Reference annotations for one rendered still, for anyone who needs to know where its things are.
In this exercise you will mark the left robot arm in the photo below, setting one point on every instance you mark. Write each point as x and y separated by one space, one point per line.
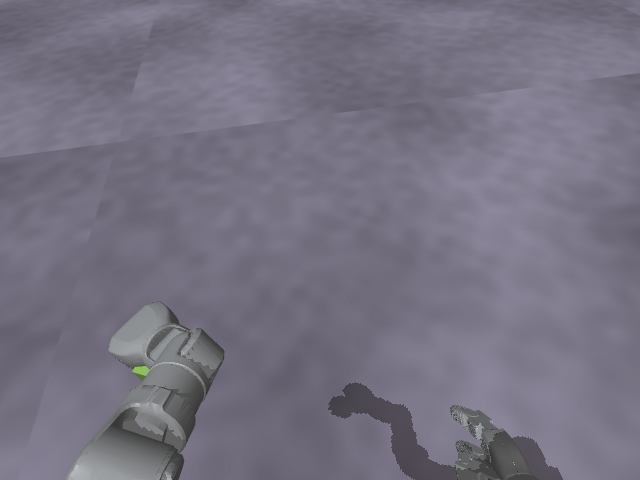
144 436

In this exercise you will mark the right robot hand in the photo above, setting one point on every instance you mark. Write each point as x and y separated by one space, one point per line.
500 457

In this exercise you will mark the left robot hand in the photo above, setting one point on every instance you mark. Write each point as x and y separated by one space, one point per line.
127 343

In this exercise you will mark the small box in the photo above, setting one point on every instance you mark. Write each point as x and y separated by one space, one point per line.
141 372

